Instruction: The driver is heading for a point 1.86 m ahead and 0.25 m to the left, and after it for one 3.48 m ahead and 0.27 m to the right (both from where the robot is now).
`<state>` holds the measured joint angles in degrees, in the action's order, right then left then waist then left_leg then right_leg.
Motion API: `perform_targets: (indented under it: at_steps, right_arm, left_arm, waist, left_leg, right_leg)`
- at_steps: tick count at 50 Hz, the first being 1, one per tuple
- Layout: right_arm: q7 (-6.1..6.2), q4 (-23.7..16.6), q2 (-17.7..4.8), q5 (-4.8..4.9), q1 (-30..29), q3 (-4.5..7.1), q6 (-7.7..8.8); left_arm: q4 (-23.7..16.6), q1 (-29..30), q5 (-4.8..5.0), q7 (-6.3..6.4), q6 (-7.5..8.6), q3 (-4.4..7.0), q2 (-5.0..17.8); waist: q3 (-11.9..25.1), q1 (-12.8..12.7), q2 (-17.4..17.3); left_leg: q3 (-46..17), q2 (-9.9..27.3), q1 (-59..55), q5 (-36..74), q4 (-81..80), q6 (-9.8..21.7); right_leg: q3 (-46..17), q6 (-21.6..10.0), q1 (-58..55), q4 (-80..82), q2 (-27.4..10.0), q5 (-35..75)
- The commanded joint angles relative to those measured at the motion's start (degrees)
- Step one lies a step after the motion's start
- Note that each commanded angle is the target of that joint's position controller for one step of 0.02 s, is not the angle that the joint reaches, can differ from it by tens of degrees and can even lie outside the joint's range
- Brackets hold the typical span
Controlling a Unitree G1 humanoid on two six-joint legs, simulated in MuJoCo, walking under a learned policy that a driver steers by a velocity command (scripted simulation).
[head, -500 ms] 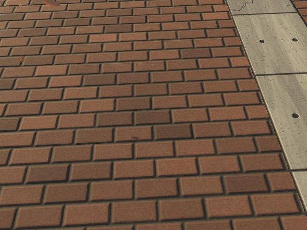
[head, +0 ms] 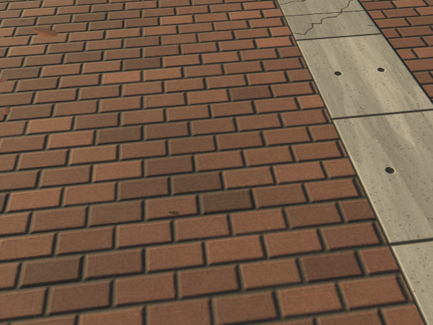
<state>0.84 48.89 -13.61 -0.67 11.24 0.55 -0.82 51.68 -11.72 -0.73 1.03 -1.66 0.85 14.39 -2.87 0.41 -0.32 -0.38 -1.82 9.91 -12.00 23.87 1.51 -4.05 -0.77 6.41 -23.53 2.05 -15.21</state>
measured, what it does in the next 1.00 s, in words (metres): lifts its right foot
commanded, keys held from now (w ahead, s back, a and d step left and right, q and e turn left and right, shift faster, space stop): no key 0.64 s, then w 0.36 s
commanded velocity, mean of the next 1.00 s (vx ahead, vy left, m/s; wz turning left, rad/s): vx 0.09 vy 0.00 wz -0.01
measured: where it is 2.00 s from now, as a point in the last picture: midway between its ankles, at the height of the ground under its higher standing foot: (216, 302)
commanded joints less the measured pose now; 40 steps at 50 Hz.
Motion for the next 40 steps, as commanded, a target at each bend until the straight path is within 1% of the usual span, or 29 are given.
perform_targets:
  at_steps: [1, 4, 9, 16, 23, 32, 33, 34, 35, 36, 37, 38, 39, 40]
  right_arm:
    - [0.09, -0.7, -7.1, -0.06, 0.3, 1.87, 0.49]
    - [0.21, 2.1, -6.6, 0.09, 1.0, 1.67, 0.52]
    - [0.31, 5.9, -6.0, 0.03, 1.5, 1.41, 0.32]
    - [0.57, 10.1, -5.3, 0.03, 2.8, 0.84, 0.42]
    - [0.85, 13.0, -4.3, 0.04, 4.2, 0.29, 0.45]
    - [1.16, 15.3, -2.8, 0.05, 5.6, -0.16, 0.5]
    - [1.15, 15.6, -2.4, -0.02, 6.1, -0.25, 0.46]
    - [1.12, 15.5, -2.7, -0.15, 6.0, -0.05, 0.34]
    - [1.02, 15.1, -3.1, -0.32, 5.9, 0.25, 0.17]
    - [0.77, 14.4, -3.1, -0.68, 5.2, 0.4, 0.03]
    - [0.46, 13.5, -2.4, -1.04, 3.7, 0.37, 0.06]
    - [0.12, 12.4, -0.7, -1.42, 2.5, 0.05, 0.4]
    - [-0.14, 11.6, 0.3, -1.91, 1.8, -0.17, 0.98]
    - [-0.32, 10.7, -0.3, -1.83, 0.9, 0.01, 1.68]
  left_arm:
    - [-0.1, -0.4, 0.11, 0.7, 1.38, 0.97, 6.7]
    - [1.7, -0.2, 0.13, 0.8, 1.53, 0.66, 6.3]
    - [4.8, -0.4, 0.16, 0.97, 1.65, 0.29, 6.1]
    - [8.0, -1.2, 0.24, 1.07, 1.88, -0.22, 5.2]
    - [10.4, -2.8, 0.28, 1.18, 1.96, -0.72, 3.9]
    - [12.4, -5.0, 0.28, 1.37, 2.06, -1.08, 2.3]
    - [12.7, -5.7, 0.21, 1.37, 2.03, -1.11, 2.1]
    - [12.7, -6.0, 0.15, 1.38, 1.85, -0.72, 3.0]
    - [12.6, -6.5, 0.16, 1.36, 1.53, -0.09, 4.3]
    - [12.4, -7.3, 0.02, 1.22, 1.18, 0.42, 5.1]
    - [12.5, -9.1, -0.05, 1.12, 1.01, 0.82, 5.5]
    - [12.9, -11.2, -0.09, 1.12, 1.02, 1.27, 6.0]
    - [13.1, -12.0, -0.21, 1.12, 1.23, 1.7, 6.2]
    - [12.8, -12.0, -0.39, 1.01, 1.58, 1.88, 5.8]
  waist:
    - [1.6, 0.1, 4.0]
    - [1.2, 0.2, 2.5]
    - [-0.2, 0.2, 1.2]
    - [-0.1, 0.2, 0.5]
    - [-0.3, 0.2, 0.5]
    - [-0.6, 0.1, 0.4]
    - [0.6, 0.0, 0.6]
    - [0.1, -0.1, 1.4]
    - [-0.7, -0.3, 2.7]
    - [-2.8, -0.9, 3.9]
    - [-5.4, -1.9, 5.3]
    - [-6.8, -2.7, 7.9]
    - [-8.0, -2.9, 9.2]
    - [-8.3, -2.9, 8.5]
  left_leg:
    - [-5.8, 5.9, -3.4, 8.9, -3.4, 1.4]
    - [-5.7, 5.7, -3.1, 7.6, -4.4, 0.9]
    - [-5.8, 5.7, -2.7, 5.8, -5.3, 0.4]
    - [-5.8, 5.9, -2.5, 5.5, -5.4, 0.2]
    - [-5.8, 6.1, -2.0, 5.6, -5.1, 0.2]
    - [-5.7, 6.2, -1.5, 6.1, -4.5, 0.2]
    - [-5.3, 5.6, -1.9, 1.9, -4.5, 0.3]
    - [-4.3, 4.2, -1.0, -4.0, -3.1, 0.6]
    - [-2.9, 2.3, 1.1, -11.9, -0.3, 1.3]
    - [-2.1, 1.0, 5.1, -18.2, 2.3, 1.9]
    - [-1.2, 0.0, 10.0, -20.1, 5.8, 2.1]
    - [1.2, -0.8, 13.7, -17.7, 10.8, 2.0]
    - [2.7, 0.5, 15.7, -13.5, 14.9, 1.9]
    - [2.2, 1.9, 17.1, -12.3, 17.3, 2.1]
  right_leg:
    - [-5.8, -1.7, 2.9, 5.1, -6.1, 10.9]
    - [-5.9, -2.0, 2.7, 5.8, -6.2, 9.7]
    - [-6.0, -2.4, 3.8, 7.1, -6.3, 6.5]
    - [-5.8, -2.7, 3.9, 7.6, -6.1, 6.0]
    - [-5.3, -2.8, 4.1, 7.4, -5.8, 6.6]
    - [-4.8, -2.7, 4.3, 6.8, -5.6, 7.8]
    - [-4.8, -2.9, 4.0, 7.5, -5.2, 2.6]
    - [-5.2, -3.6, 4.8, 7.8, -4.7, -4.9]
    - [-6.2, -4.9, 5.9, 7.8, -4.4, -14.9]
    - [-8.7, -6.5, 7.2, 8.8, -5.4, -24.0]
    - [-12.7, -8.3, 7.3, 10.9, -7.7, -30.2]
    - [-17.9, -10.4, 6.0, 13.7, -11.4, -33.9]
    - [-22.0, -12.5, 5.7, 15.5, -15.2, -33.6]
    - [-23.6, -13.5, 5.6, 16.4, -16.9, -30.6]
Velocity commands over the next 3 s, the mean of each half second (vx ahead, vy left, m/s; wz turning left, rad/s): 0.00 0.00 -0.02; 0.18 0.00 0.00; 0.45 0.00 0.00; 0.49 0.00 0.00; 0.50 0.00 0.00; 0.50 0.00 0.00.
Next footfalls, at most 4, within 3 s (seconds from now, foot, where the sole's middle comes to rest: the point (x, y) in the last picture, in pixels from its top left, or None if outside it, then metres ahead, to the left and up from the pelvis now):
1.38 right None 0.43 -0.04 -0.78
1.92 left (190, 255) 0.74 0.12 -0.78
2.46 right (237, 184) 1.05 -0.05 -0.78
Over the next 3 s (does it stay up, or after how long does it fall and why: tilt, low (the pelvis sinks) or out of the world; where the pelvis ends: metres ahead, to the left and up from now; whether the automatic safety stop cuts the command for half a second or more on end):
stays up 1.18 0.04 -0.02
